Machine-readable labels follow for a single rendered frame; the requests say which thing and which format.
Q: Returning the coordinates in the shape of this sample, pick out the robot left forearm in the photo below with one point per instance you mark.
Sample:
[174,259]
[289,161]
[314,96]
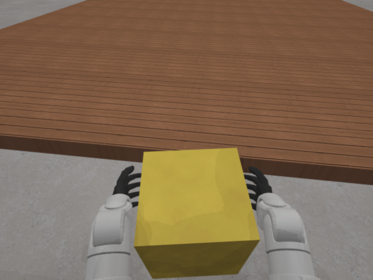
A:
[109,247]

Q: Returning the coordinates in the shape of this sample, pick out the robot right forearm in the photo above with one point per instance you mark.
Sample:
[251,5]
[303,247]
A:
[285,239]

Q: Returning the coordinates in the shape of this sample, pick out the carton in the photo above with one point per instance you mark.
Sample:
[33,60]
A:
[195,216]

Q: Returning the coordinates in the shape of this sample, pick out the right robot hand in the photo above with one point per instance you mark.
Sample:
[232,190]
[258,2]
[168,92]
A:
[262,186]

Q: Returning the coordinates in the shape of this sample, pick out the left robot hand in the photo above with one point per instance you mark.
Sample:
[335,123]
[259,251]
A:
[123,187]

